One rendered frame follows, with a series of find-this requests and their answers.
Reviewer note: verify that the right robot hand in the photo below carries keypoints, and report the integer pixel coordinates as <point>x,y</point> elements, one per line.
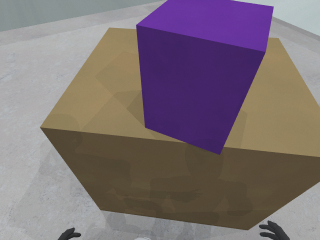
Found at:
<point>273,227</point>

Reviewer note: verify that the pedestal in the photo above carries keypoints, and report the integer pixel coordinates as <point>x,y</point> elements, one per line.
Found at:
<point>271,155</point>

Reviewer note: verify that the carton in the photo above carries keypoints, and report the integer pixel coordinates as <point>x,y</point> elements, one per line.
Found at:
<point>198,59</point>

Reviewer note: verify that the left robot hand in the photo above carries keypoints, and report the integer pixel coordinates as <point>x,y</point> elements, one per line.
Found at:
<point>68,234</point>

